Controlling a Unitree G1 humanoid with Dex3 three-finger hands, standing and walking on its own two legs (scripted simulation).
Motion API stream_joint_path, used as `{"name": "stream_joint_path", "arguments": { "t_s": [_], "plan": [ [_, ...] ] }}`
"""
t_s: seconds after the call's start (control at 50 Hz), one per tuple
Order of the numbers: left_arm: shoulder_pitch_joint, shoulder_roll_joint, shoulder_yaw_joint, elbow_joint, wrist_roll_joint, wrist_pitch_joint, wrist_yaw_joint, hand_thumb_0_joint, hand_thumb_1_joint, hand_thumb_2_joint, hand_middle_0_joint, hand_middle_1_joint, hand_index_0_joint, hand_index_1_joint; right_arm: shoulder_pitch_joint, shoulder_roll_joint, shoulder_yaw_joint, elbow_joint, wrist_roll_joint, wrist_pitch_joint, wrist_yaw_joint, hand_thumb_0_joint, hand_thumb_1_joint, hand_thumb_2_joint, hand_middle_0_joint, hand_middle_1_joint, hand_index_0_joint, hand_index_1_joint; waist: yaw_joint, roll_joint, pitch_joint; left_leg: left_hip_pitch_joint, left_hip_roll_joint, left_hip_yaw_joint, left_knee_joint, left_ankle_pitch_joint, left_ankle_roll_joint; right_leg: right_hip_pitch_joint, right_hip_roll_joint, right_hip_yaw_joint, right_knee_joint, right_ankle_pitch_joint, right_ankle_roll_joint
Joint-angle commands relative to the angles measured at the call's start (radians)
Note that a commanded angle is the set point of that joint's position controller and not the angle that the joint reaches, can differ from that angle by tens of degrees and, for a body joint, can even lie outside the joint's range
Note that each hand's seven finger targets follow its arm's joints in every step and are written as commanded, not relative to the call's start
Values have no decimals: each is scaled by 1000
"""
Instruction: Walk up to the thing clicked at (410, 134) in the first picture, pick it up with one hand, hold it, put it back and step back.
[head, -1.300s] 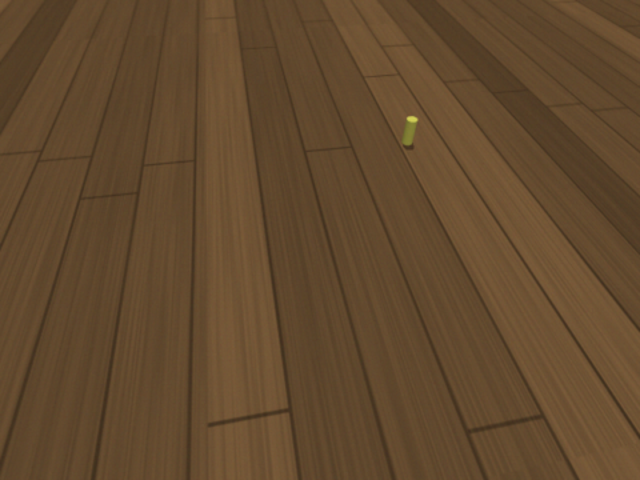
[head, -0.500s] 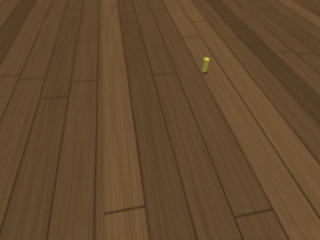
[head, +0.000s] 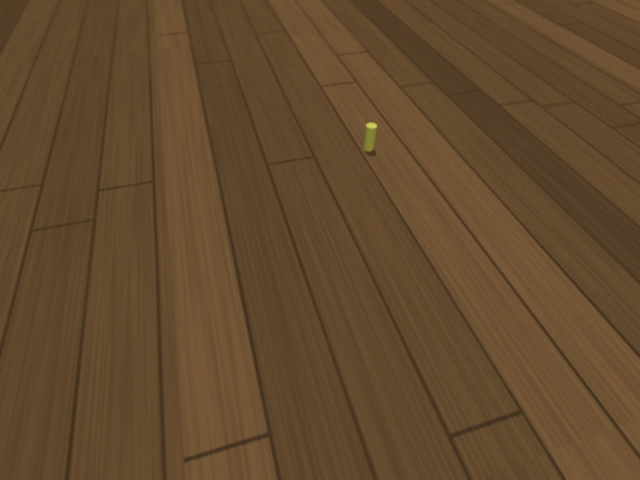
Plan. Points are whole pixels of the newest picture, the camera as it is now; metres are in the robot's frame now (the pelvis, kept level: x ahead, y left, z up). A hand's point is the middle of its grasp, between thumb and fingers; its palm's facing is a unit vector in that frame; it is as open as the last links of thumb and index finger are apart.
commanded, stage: walk up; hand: left
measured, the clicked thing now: (369, 137) +1.83 -0.28 -0.71
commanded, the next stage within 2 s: none
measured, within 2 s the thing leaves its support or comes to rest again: neither
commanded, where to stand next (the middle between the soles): +1.45 -0.39 m, yaw -15 degrees
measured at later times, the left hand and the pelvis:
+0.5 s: hand (210, 399) +0.27 +0.17 -0.15, palm faces -0.13 -0.94 -0.33, open 7.4 cm; pelvis +0.22 -0.10 -0.01, yaw -10 degrees
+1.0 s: hand (272, 202) +0.70 +0.11 -0.13, palm faces -0.36 -0.86 -0.36, open 7.4 cm; pelvis +0.50 -0.12 -0.01, yaw -16 degrees
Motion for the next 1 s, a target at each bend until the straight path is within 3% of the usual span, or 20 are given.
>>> {"name": "stream_joint_path", "arguments": {
  "t_s": [0.0, 0.08, 0.14, 0.16, 0.18, 0.2, 0.22, 0.26, 0.3, 0.4, 0.48, 0.54, 0.56, 0.58, 0.6, 0.62, 0.64, 0.72, 0.84, 0.98],
  "plan": [
    [-75, 177, 47, -141, -15, -40, -30, 0, 900, 900, -200, -300, -200, -300, -145, -310, -83, -120, -11, -33, -3, 0, -900, -900, 200, 300, 200, 300, 36, 190, 57, -35, 266, -150, -219, -306, 153, -93, -75, -12, -72, 40, 10],
    [-79, 181, 56, -139, -10, -49, -26, 0, 900, 900, -200, -300, -200, -300, -112, -308, -82, -118, -10, -23, 7, 0, -900, -900, 200, 300, 200, 300, 26, 143, 62, -136, 210, -23, -99, -222, 125, 102, -31, -105, -196, 124, 7],
    [155, 231, 84, -71, -1, -67, 4, 0, 900, 900, -200, -300, -200, -300, -112, -277, -63, -126, 1, -4, 5, 0, -900, -900, 200, 300, 200, 300, 150, -67, -30, -305, 143, 80, 361, -10, 89, 437, 53, -159, -272, 115, -20],
    [323, 313, 117, -39, -1, -79, 31, 0, 900, 900, -200, -300, -200, -300, -78, -192, -31, -142, 8, -2, 9, 0, -900, -900, 200, 300, 200, 300, 233, -337, -77, -457, 37, 96, 707, -103, 47, 554, -18, 47, -416, -136, -58],
    [287, 399, 122, -75, -11, -88, 39, 0, 900, 900, -200, -300, -200, -300, -78, -159, -13, -197, 26, -2, 13, 0, -900, -900, 200, 300, 200, 300, 178, -454, -38, -681, -70, 16, 864, -315, 1, 526, -258, 603, -712, -402, -144],
    [195, 422, 118, -109, -29, -86, 35, 0, 900, 900, -200, -300, -200, -300, -100, -256, -37, -187, 16, 2, 9, 0, -900, -900, 200, 300, 200, 300, 148, -266, 27, -626, 16, -89, 892, -269, -6, 396, -345, 768, -775, -540, -220],
    [123, 404, 113, -136, -42, -82, 38, 0, 900, 900, -200, -300, -200, -300, -120, -295, -49, -173, 15, -2, 10, 0, -900, -900, 200, 300, 200, 300, 115, -156, 81, -624, 66, -120, 896, -196, -1, 323, -332, 721, -762, -484, -235],
    [56, 322, 88, -156, -43, -94, 55, 0, 900, 900, -200, -300, -200, -300, -67, -281, -46, -134, 45, -4, 23, 0, -900, -900, 200, 300, 200, 300, 56, -88, 60, -581, 111, -148, 823, -50, 21, 332, -210, 427, -668, -213, -175],
    [48, 277, 73, -157, -44, -109, 58, 0, 900, 900, -200, -300, -200, -300, 17, -247, -42, -117, 41, 7, 29, 0, -900, -900, 200, 300, 200, 300, 26, -127, 52, -484, 120, -130, 721, 14, 22, 262, -141, 280, -645, -81, -140],
    [67, 265, 66, -209, -42, -124, 53, 0, 900, 900, -200, -300, -200, -300, -70, -240, -54, -187, 18, 11, 53, 0, -900, -900, 200, 300, 200, 300, 48, -74, 85, -496, 116, -83, 451, 50, -37, 223, -142, 176, -669, -62, -200],
    [114, 264, 61, -217, -37, -126, 51, 0, 900, 900, -200, -300, -200, -300, -183, -208, -52, -231, 14, -8, 54, 0, -900, -900, 200, 300, 200, 300, 88, -62, 95, -425, 84, -51, 252, 150, -38, 242, -122, 121, -611, 130, -181],
    [33, 276, 60, -240, -34, -124, 59, 0, 900, 900, -200, -300, -200, -300, -10, -211, -72, -187, 17, -14, 45, 0, -900, -900, 200, 300, 200, 300, -15, -57, 3, -129, 59, -23, 207, 219, -9, 163, -144, 97, -465, 317, -153],
    [48, 249, 52, -247, -32, -122, 60, 0, 900, 900, -200, -300, -200, -300, 116, -244, -88, -148, 16, -18, 37, 0, -900, -900, 200, 300, 200, 300, -69, 46, -75, 50, 22, -13, 185, 176, 13, 130, -80, 43, -260, 390, -126],
    [96, 200, 35, -247, -33, -120, 66, 0, 900, 900, -200, -300, -200, -300, 273, -293, -110, -113, 2, -24, 24, 0, -900, -900, 200, 300, 200, 300, -138, 175, -156, 257, 61, -75, 159, 71, 58, 2, -15, -6, 31, 361, -91],
    [171, 106, 6, -240, -43, -116, 67, 0, 900, 900, -200, -300, -200, -300, 347, -343, -130, -113, -12, -30, 12, 0, -900, -900, 200, 300, 200, 300, -144, 364, -198, 391, 247, -375, 91, -157, 88, -207, 113, -8, 267, -31, -56],
    [207, 169, 16, -238, -52, -113, 76, 0, 900, 900, -200, -300, -200, -300, 273, -377, -131, -155, 12, -33, 10, 0, -900, -900, 200, 300, 200, 300, -101, 286, -184, 338, 408, -765, -127, -382, 172, -291, 165, 56, 364, -132, -62],
    [209, 225, 16, -222, -43, -109, 87, 0, 900, 900, -200, -300, -200, -300, 164, -390, -136, -180, 32, -29, 13, 0, -900, -900, 200, 300, 200, 300, -55, 255, -133, 219, 456, -802, -160, -448, 225, -277, 81, 119, 439, -90, -75],
    [151, 213, 26, -180, -59, -109, 60, 0, 900, 900, -200, -300, -200, -300, 71, -261, -71, -214, 41, -41, 7, 0, -900, -900, 200, 300, 200, 300, -7, 144, 41, -99, 251, -262, -131, -4, 119, -146, -8, 100, 290, 89, -30],
    [37, 173, 18, -233, -39, -86, 18, 0, 900, 900, -200, -300, -200, -300, 81, -283, -67, -223, 37, -56, 10, 0, -900, -900, 200, 300, 200, 300, -2, 135, 89, -73, 270, -129, -192, 43, 203, -208, -46, 25, 28, 170, 22],
    [-113, 149, 20, -252, -34, -93, 7, 0, 900, 900, -200, -300, -200, -300, 137, -295, -67, -206, 38, -34, 8, 0, -900, -900, 200, 300, 200, 300, -37, 103, 24, -10, 226, -22, -60, 296, 146, 11, -5, -87, -285, 338, -24]
  ]
}}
